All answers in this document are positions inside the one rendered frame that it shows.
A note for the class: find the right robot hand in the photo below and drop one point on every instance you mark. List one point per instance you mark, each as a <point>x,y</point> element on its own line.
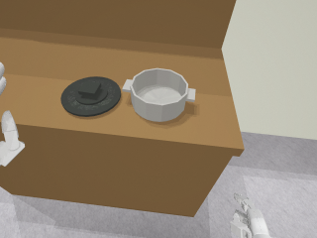
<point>249,224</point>

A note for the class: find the lid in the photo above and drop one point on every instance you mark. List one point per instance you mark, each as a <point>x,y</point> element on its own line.
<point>80,105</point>

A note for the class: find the table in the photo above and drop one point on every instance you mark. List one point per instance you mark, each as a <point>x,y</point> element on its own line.
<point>118,158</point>

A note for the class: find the pot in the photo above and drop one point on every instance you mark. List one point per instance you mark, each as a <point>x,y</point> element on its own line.
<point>159,94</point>

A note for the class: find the knob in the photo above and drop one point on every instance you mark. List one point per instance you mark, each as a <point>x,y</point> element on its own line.
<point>89,88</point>

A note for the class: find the left robot hand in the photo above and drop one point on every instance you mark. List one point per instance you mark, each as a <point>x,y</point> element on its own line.
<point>12,146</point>

